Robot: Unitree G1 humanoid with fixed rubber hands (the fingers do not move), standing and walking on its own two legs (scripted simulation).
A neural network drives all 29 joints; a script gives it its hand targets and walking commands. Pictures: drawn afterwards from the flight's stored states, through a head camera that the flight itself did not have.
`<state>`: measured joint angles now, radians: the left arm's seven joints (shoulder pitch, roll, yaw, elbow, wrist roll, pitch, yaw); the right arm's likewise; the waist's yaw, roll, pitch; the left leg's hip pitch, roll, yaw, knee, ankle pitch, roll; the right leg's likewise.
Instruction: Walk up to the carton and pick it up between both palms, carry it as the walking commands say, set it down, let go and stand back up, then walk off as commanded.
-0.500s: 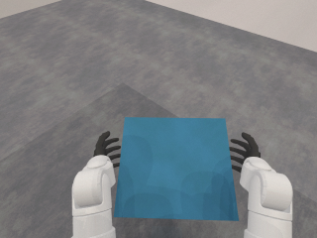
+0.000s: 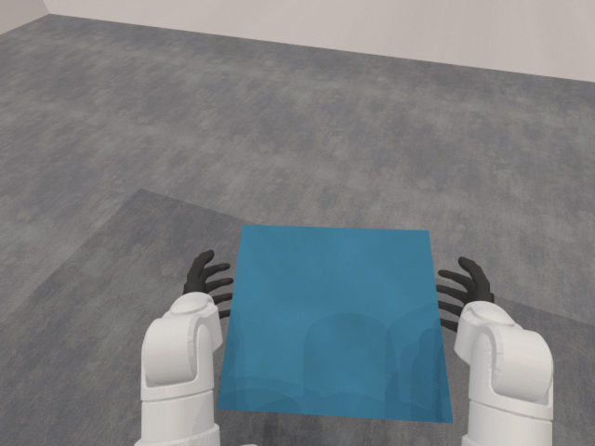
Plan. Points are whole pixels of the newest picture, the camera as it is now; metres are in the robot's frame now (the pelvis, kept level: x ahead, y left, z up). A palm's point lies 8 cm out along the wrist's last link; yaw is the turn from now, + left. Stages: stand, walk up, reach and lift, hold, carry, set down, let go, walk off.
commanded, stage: carry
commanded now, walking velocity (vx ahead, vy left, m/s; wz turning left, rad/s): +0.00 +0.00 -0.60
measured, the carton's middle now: (330, 324) +0.30 -0.01 -0.03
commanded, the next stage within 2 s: none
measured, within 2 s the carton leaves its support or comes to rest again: neither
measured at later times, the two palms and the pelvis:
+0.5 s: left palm (265, 332) +0.24 +0.07 +0.09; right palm out of the picture +0.14 -0.26 +0.09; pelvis -0.08 -0.02 +0.00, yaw -19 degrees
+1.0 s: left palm (329, 400) +0.17 +0.00 +0.07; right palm out of the picture +0.00 -0.30 +0.08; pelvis -0.15 -0.01 +0.00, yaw -31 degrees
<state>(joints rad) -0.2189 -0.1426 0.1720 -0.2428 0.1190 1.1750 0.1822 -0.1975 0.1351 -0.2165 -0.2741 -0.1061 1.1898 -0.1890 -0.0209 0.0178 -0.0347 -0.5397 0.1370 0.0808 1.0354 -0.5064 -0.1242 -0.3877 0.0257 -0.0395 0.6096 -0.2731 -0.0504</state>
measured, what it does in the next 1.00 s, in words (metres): walks backwards, turning right: left foot, then right foot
